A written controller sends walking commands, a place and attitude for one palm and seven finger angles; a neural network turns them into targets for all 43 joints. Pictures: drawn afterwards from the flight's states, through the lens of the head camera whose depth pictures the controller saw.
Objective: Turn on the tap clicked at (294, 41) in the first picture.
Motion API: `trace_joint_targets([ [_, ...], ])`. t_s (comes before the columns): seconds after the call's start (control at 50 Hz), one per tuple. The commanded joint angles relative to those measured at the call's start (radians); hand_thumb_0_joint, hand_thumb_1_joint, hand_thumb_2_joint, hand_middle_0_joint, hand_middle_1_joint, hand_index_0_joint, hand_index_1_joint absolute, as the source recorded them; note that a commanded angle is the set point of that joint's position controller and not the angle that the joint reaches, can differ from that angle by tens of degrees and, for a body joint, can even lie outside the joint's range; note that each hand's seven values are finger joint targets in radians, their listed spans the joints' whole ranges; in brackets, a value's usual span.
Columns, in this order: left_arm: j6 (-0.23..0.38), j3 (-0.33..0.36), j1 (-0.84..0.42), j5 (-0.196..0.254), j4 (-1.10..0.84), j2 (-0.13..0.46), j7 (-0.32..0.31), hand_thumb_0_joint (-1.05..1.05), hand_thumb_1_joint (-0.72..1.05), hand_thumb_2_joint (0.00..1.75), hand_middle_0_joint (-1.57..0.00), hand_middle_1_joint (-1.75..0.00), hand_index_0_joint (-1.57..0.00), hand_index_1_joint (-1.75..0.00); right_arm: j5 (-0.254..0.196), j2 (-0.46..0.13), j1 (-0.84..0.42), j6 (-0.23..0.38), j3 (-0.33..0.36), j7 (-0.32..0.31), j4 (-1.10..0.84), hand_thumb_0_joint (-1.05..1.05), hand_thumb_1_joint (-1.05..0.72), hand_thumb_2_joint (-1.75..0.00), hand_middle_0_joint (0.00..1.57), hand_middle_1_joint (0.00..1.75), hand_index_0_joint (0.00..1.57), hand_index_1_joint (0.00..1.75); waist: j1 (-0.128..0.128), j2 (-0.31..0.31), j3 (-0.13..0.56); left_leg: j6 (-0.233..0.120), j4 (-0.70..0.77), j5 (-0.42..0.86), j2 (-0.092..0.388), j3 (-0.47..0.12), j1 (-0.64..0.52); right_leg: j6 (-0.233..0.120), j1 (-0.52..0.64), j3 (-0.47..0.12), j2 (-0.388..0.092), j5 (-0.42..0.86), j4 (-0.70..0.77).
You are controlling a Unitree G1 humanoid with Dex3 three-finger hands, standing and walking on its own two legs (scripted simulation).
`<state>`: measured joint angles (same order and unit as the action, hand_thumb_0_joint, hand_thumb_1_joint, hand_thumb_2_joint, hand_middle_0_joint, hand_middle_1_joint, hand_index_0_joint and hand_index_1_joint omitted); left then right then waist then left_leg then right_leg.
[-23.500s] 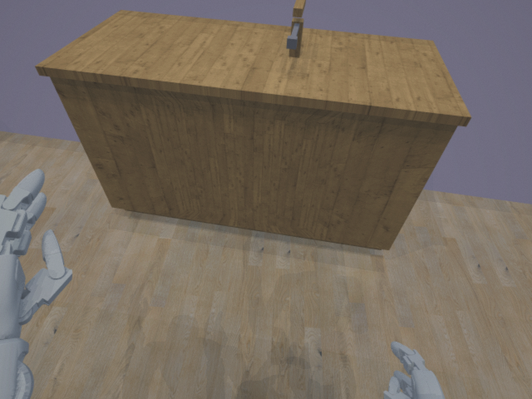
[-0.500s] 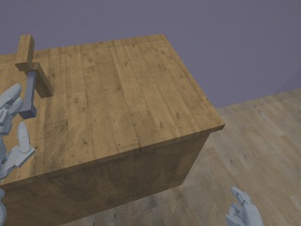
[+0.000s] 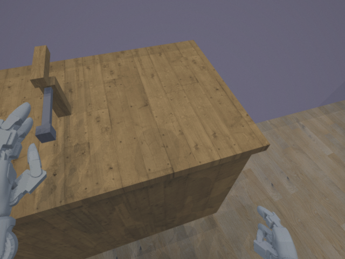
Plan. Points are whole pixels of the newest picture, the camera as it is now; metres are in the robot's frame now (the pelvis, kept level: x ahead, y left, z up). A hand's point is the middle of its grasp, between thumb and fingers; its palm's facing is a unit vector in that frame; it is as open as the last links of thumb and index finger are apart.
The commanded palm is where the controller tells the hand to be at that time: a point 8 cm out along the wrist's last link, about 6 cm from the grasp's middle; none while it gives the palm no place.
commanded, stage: come to a stop and stand still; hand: left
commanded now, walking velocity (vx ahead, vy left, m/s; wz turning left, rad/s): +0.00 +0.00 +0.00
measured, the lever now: (46, 133) +0.33 +0.29 +0.12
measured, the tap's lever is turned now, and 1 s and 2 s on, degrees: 0 0 0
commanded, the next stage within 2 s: look again from close up in 0.64 s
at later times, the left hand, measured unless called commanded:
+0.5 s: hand out of the picture +0.22 +0.31 +0.16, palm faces +0.39 -0.85 -0.35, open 7.4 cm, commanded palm +0.16 +0.34 +0.18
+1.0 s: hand out of the picture +0.21 +0.30 +0.16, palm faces +0.40 -0.84 -0.36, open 7.4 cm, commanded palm +0.15 +0.33 +0.18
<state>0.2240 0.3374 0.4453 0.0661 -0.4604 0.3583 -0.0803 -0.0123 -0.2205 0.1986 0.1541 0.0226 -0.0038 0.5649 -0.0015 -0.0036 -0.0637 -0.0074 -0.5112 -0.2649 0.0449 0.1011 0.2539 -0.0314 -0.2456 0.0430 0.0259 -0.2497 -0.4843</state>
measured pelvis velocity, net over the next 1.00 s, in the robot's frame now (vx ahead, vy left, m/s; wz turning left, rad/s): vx -0.01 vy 0.05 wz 0.03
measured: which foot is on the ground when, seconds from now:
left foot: down 0.00-1.00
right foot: down 0.00-1.00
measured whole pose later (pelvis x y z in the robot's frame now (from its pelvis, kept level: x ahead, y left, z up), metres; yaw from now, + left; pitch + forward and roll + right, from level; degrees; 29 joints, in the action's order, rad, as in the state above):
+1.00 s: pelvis -0.01 +0.05 +0.00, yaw +1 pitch -1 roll -2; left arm 0.21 0.35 0.43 0.05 -0.47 0.36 -0.11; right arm -0.01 -0.19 0.21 0.12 -0.01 -0.02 0.58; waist 0.02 0.02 -0.07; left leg -0.07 -0.45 -0.23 -0.01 0.10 0.21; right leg 0.03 -0.17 0.05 -0.03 -0.19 -0.37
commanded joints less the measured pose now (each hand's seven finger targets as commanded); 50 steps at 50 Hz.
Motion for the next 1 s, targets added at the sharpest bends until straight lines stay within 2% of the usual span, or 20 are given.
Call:
trace_joint_targets([
  [0.0,0.066,0.208,-0.089,0.013,-0.218,0.234,-0.051,0.0,0.9,0.9,-0.2,-0.3,-0.2,-0.3,0.003,-0.099,-0.087,0.041,0.023,-0.038,-0.153,0.0,-0.9,-0.9,0.2,0.3,0.2,0.3,0.024,-0.016,0.142,-0.027,0.105,0.07,0.032,-0.118,-0.089,0.003,0.005,-0.136,-0.114,0.039,0.139],
  [0.04,0.066,0.17,-0.136,0.008,-0.21,0.199,-0.047,0.0,0.9,0.9,-0.2,-0.3,-0.2,-0.3,-0.001,-0.099,-0.082,0.047,0.019,-0.038,-0.154,0.0,-0.9,-0.9,0.2,0.3,0.2,0.3,0.027,-0.084,0.135,-0.034,0.15,0.09,0.058,-0.136,-0.061,0.014,0.053,-0.105,-0.083,0.088,0.094],
  [0.08,0.064,0.144,-0.165,0.0,-0.219,0.184,-0.045,0.0,0.9,0.9,-0.2,-0.3,-0.2,-0.3,-0.006,-0.094,-0.095,0.057,0.013,-0.036,-0.149,0.0,-0.9,-0.9,0.2,0.3,0.2,0.3,0.029,-0.108,0.147,-0.036,0.163,0.129,0.073,-0.135,-0.071,0.021,0.082,-0.075,-0.074,0.14,0.063],
  [0.16,0.051,0.085,-0.163,-0.014,-0.198,0.135,-0.042,0.0,0.9,0.9,-0.2,-0.3,-0.2,-0.3,-0.002,-0.107,-0.063,0.064,0.02,-0.023,-0.139,0.0,-0.9,-0.9,0.2,0.3,0.2,0.3,0.026,-0.057,0.163,-0.026,0.145,0.218,0.075,-0.13,-0.07,0.024,0.122,-0.055,-0.073,0.207,0.062],
  [0.2,0.047,0.074,-0.149,-0.018,-0.206,0.128,-0.041,0.0,0.9,0.9,-0.2,-0.3,-0.2,-0.3,0.001,-0.106,-0.069,0.06,0.016,-0.018,-0.134,0.0,-0.9,-0.9,0.2,0.3,0.2,0.3,0.022,-0.089,0.171,-0.017,0.146,0.267,0.072,-0.13,-0.084,0.024,0.117,-0.04,-0.068,0.215,0.057],
  [0.28,0.041,0.122,-0.123,-0.019,-0.225,0.171,-0.044,0.0,0.9,0.9,-0.2,-0.3,-0.2,-0.3,-0.001,-0.099,-0.085,0.046,0.011,-0.016,-0.141,0.0,-0.9,-0.9,0.2,0.3,0.2,0.3,0.025,-0.075,0.168,0.003,0.15,0.3,0.067,-0.134,-0.082,0.024,0.127,-0.031,-0.061,0.222,0.06],
  [0.3,0.042,0.114,-0.121,-0.017,-0.214,0.157,-0.042,0.0,0.9,0.9,-0.2,-0.3,-0.2,-0.3,0.003,-0.1,-0.076,0.04,0.011,-0.016,-0.14,0.0,-0.9,-0.9,0.2,0.3,0.2,0.3,0.022,-0.075,0.166,0.003,0.157,0.291,0.072,-0.138,-0.067,0.025,0.133,-0.025,-0.064,0.208,0.062],
  [0.38,0.043,0.145,-0.118,-0.014,-0.245,0.183,-0.044,0.0,0.9,0.9,-0.2,-0.3,-0.2,-0.3,-0.002,-0.094,-0.087,0.032,0.009,-0.02,-0.15,0.0,-0.9,-0.9,0.2,0.3,0.2,0.3,0.023,-0.085,0.167,0.018,0.161,0.283,0.063,-0.137,-0.07,0.023,0.147,-0.024,-0.062,0.218,0.071],
  [0.4,0.046,0.124,-0.118,-0.012,-0.237,0.162,-0.04,0.0,0.9,0.9,-0.2,-0.3,-0.2,-0.3,0.003,-0.098,-0.078,0.029,0.009,-0.021,-0.149,0.0,-0.9,-0.9,0.2,0.3,0.2,0.3,0.021,-0.092,0.169,0.018,0.165,0.29,0.065,-0.136,-0.071,0.024,0.146,-0.019,-0.059,0.211,0.07],
  [0.48,0.045,0.125,-0.116,-0.016,-0.263,0.169,-0.043,0.0,0.9,0.9,-0.2,-0.3,-0.2,-0.3,-0.002,-0.096,-0.087,0.031,0.012,-0.022,-0.152,0.0,-0.9,-0.9,0.2,0.3,0.2,0.3,0.022,-0.118,0.173,0.031,0.164,0.309,0.067,-0.137,-0.099,0.023,0.137,-0.019,-0.06,0.209,0.069],
  [0.5,0.045,0.103,-0.114,-0.015,-0.24,0.148,-0.04,0.0,0.9,0.9,-0.2,-0.3,-0.2,-0.3,0.004,-0.102,-0.076,0.028,0.01,-0.021,-0.147,0.0,-0.9,-0.9,0.2,0.3,0.2,0.3,0.021,-0.105,0.165,0.029,0.176,0.292,0.073,-0.144,-0.082,0.025,0.137,-0.014,-0.057,0.179,0.067],
  [0.6,0.043,0.103,-0.113,-0.019,-0.232,0.15,-0.045,0.0,0.9,0.9,-0.2,-0.3,-0.2,-0.3,0.003,-0.105,-0.076,0.022,0.014,-0.024,-0.145,0.0,-0.9,-0.9,0.2,0.3,0.2,0.3,0.021,-0.096,0.157,0.035,0.186,0.258,0.071,-0.152,-0.074,0.026,0.141,-0.012,-0.059,0.172,0.075],
  [0.66,0.046,0.116,-0.105,-0.021,-0.236,0.161,-0.048,0.0,0.9,0.9,-0.2,-0.3,-0.2,-0.3,-0.001,-0.104,-0.071,0.021,0.021,-0.023,-0.151,0.0,-0.9,-0.9,0.2,0.3,0.2,0.3,0.023,-0.084,0.16,0.028,0.176,0.224,0.073,-0.148,-0.059,0.022,0.163,-0.024,-0.073,0.183,0.086],
  [0.68,0.044,0.128,-0.103,-0.024,-0.251,0.174,-0.052,0.0,0.9,0.9,-0.2,-0.3,-0.2,-0.3,-0.006,-0.101,-0.088,0.02,0.017,-0.025,-0.149,0.0,-0.9,-0.9,0.2,0.3,0.2,0.3,0.023,-0.08,0.16,0.037,0.178,0.232,0.062,-0.147,-0.071,0.022,0.154,-0.021,-0.065,0.188,0.085],
  [0.7,0.045,0.11,-0.09,-0.018,-0.224,0.152,-0.047,0.0,0.9,0.9,-0.2,-0.3,-0.2,-0.3,0.001,-0.104,-0.08,0.015,0.015,-0.025,-0.147,0.0,-0.9,-0.9,0.2,0.3,0.2,0.3,0.021,-0.075,0.152,0.031,0.188,0.204,0.063,-0.146,-0.051,0.024,0.159,-0.017,-0.064,0.177,0.091],
  [0.78,0.045,0.137,-0.078,-0.019,-0.236,0.176,-0.053,0.0,0.9,0.9,-0.2,-0.3,-0.2,-0.3,-0.007,-0.101,-0.091,0.015,0.017,-0.029,-0.149,0.0,-0.9,-0.9,0.2,0.3,0.2,0.3,0.023,-0.068,0.15,0.026,0.185,0.167,0.056,-0.146,-0.042,0.023,0.17,-0.025,-0.071,0.185,0.101],
  [0.8,0.046,0.113,-0.069,-0.015,-0.216,0.152,-0.048,0.0,0.9,0.9,-0.2,-0.3,-0.2,-0.3,-0.001,-0.104,-0.082,0.012,0.015,-0.028,-0.147,0.0,-0.9,-0.9,0.2,0.3,0.2,0.3,0.021,-0.058,0.144,0.019,0.19,0.148,0.052,-0.144,-0.029,0.024,0.171,-0.022,-0.07,0.182,0.107],
  [0.88,0.045,0.127,-0.083,-0.019,-0.234,0.17,-0.052,0.0,0.9,0.9,-0.2,-0.3,-0.2,-0.3,-0.008,-0.101,-0.094,0.016,0.016,-0.033,-0.147,0.0,-0.9,-0.9,0.2,0.3,0.2,0.3,0.021,-0.084,0.13,0.014,0.2,0.086,0.052,-0.147,-0.031,0.021,0.153,-0.038,-0.074,0.159,0.112],
  [0.9,0.044,0.104,-0.078,-0.016,-0.208,0.145,-0.048,0.0,0.9,0.9,-0.2,-0.3,-0.2,-0.3,-0.001,-0.104,-0.086,0.013,0.013,-0.033,-0.145,0.0,-0.9,-0.9,0.2,0.3,0.2,0.3,0.021,-0.069,0.125,0.003,0.205,0.056,0.052,-0.144,-0.018,0.024,0.154,-0.037,-0.072,0.146,0.121],
  [0.98,0.039,0.128,-0.085,-0.019,-0.216,0.171,-0.055,0.0,0.9,0.9,-0.2,-0.3,-0.2,-0.3,-0.007,-0.102,-0.097,0.016,0.017,-0.038,-0.144,0.0,-0.9,-0.9,0.2,0.3,0.2,0.3,0.021,-0.042,0.13,-0.003,0.182,0.067,0.043,-0.136,-0.035,0.021,0.149,-0.057,-0.082,0.174,0.138],
])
